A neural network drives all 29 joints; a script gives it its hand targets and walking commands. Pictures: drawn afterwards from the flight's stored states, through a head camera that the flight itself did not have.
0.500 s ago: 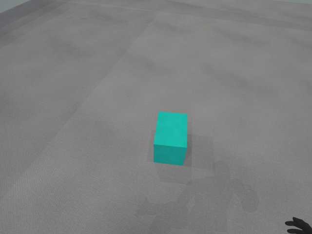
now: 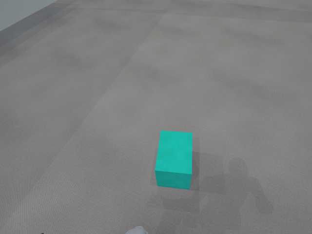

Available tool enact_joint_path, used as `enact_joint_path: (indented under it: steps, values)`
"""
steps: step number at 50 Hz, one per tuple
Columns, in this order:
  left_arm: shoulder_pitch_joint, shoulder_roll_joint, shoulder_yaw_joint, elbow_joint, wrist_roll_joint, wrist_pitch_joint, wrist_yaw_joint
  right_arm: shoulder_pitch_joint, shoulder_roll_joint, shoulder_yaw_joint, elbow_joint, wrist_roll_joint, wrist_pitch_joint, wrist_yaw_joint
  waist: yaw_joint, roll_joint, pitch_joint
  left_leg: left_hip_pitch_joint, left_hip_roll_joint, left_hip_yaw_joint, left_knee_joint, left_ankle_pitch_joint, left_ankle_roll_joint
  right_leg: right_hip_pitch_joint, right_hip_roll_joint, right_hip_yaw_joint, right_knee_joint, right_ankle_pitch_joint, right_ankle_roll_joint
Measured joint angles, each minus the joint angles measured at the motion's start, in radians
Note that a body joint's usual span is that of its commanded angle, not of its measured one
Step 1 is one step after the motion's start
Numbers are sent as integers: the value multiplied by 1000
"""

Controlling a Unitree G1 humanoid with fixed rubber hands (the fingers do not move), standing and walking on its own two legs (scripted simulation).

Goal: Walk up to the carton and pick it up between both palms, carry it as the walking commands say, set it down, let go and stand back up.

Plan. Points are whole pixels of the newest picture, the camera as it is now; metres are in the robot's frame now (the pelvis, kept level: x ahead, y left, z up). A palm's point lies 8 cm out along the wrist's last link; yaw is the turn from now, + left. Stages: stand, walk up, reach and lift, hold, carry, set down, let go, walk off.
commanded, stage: walk up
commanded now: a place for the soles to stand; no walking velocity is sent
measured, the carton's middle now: (174, 159) +0.67 -0.01 -0.65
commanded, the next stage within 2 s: none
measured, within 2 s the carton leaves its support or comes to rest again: neither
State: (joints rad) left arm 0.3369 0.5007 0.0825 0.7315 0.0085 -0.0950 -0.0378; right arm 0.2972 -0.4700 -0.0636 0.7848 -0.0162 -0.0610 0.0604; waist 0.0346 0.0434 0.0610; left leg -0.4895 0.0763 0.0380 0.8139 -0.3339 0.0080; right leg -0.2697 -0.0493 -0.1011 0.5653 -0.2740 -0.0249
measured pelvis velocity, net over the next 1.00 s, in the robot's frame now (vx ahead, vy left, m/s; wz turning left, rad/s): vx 0.12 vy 0.02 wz -0.05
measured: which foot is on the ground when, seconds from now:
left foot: up 0.00-0.08, down 0.10-0.90, up 0.92-1.00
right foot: down 0.00-0.10, up 0.12-0.30, down 0.32-1.00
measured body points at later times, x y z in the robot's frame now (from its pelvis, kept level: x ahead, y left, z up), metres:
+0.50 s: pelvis +0.10 +0.01 -0.01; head +0.12 +0.00 +0.44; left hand +0.21 +0.33 -0.11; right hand +0.22 -0.32 -0.11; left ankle +0.13 +0.13 -0.73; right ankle +0.11 -0.12 -0.73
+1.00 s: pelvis +0.12 +0.02 +0.01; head +0.13 +0.01 +0.46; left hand +0.23 +0.36 -0.09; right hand +0.22 -0.34 -0.09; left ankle +0.14 +0.14 -0.70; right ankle +0.11 -0.12 -0.73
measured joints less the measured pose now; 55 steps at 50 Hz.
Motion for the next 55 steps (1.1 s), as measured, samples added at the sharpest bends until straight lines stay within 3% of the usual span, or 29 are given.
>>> enact_joint_path:
  steps: [3, 6, 10, 13, 16, 17, 23, 43, 47, 50, 55]
  values:
    - [24, 11, -12, 6, -1, 14, 3, -32, 5, -1, -2, 2, 0, -1, 15, -22, 5, 34, -15, 23, -131, 79, 3, 16, -15, 10, 32, -45, 17]
    - [32, 6, -32, 15, -5, 30, 14, -57, -4, -4, -12, -4, -11, -20, 10, -38, 1, 75, -40, 23, -204, 175, 19, -14, -31, 24, 158, -125, 24]
    - [-8, -24, -52, 40, -12, 53, 37, -84, 11, 1, -21, 3, -7, -40, -11, -65, 12, 82, -41, 24, -143, 95, 20, -112, -2, 81, 379, -245, 9]
    - [-32, -43, -55, 59, -10, 45, 43, -94, 9, 6, -16, 3, 4, -47, -31, -68, 15, 99, -32, 17, -147, 80, 9, -126, 1, 68, 301, -193, 1]
    - [-46, -47, -55, 82, -4, 38, 46, -107, 2, 11, 0, 10, 18, -47, -34, -63, 15, 92, -20, 14, -100, 42, -6, -87, 11, 63, 129, -53, -10]
    - [-54, -50, -55, 95, -1, 36, 48, -115, 3, 14, 10, 15, 24, -47, -32, -58, 14, 91, -14, 13, -83, 27, -12, -85, 15, 65, 128, -39, 4]
    - [-132, -59, -80, 172, -8, 37, 47, -162, 38, 38, 107, 21, 31, -50, -31, -47, -3, 143, -19, 26, -135, 24, -21, -61, 12, 79, 123, -64, 41]
    - [-327, -89, -98, 359, -12, 64, 42, -283, 52, 51, 345, 20, 43, -50, -43, -42, -10, 329, -16, 57, -425, 148, -32, 106, 29, 97, -153, 64, 35]
    - [-258, -78, -63, 322, 4, 40, 41, -247, 28, 17, 284, -15, 65, -15, -46, -38, -24, 257, -29, 31, -245, -48, 5, 97, 26, 99, -130, 36, 11]
    - [-177, -56, -31, 297, 12, 28, 49, -220, 1, -11, 231, -29, 76, 6, -39, -21, -18, 165, -34, -25, -75, -69, 1, 114, 26, 101, -150, 38, 10]
    - [-108, 5, -19, 271, 17, 44, 39, -182, -20, -33, 195, -25, 63, 13, -16, -25, 1, 165, -19, -22, -230, -4, -4, 98, -4, 114, -69, -18, 44]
